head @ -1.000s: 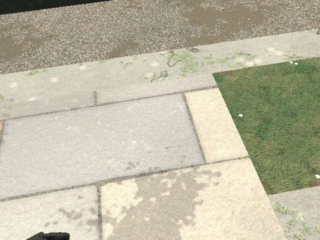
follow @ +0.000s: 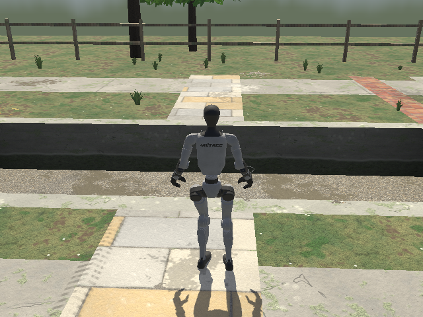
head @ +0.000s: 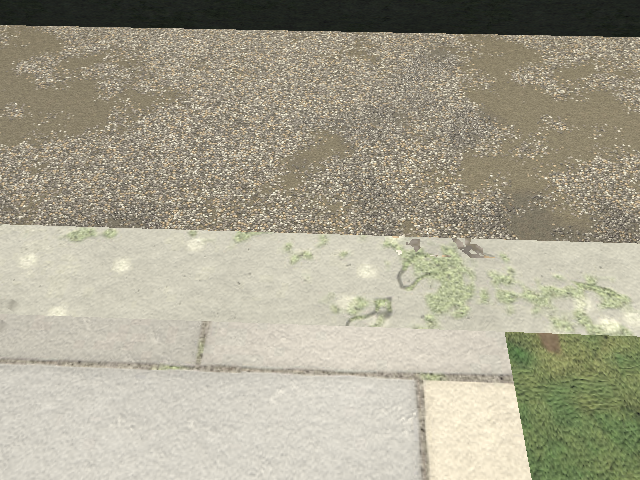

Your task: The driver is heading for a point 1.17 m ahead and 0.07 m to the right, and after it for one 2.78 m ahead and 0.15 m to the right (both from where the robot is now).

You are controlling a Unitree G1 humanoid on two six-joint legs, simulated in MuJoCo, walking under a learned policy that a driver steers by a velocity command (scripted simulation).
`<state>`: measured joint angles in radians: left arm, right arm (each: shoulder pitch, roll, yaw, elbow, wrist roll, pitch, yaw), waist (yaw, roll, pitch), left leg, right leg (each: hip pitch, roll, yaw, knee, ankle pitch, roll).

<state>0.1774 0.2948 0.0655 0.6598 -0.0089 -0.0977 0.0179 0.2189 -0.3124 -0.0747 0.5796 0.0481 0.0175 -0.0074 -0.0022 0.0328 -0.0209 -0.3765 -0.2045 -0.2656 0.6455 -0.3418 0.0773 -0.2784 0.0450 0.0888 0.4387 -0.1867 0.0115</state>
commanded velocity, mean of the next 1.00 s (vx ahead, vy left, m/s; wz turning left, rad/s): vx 0.95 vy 0.00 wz -0.22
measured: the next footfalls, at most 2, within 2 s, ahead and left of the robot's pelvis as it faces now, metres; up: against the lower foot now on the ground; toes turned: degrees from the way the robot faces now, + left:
left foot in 0.44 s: +0.42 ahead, +0.27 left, +0.00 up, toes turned +13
right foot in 0.88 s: +0.84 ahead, +0.07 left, +0.00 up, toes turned -13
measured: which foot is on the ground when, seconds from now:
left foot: up 0.00-0.42, down 0.44-0.88, up 0.90-1.00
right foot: down 0.00-0.44, up 0.46-0.86, down 0.88-1.00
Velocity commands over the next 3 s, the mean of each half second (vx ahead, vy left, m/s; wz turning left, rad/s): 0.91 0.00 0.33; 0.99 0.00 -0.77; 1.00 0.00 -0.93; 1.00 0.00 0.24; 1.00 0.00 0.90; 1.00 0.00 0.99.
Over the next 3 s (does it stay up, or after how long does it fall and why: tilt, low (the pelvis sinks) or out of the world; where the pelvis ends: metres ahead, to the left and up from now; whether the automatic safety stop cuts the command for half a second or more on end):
stays up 0.88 -0.08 -0.04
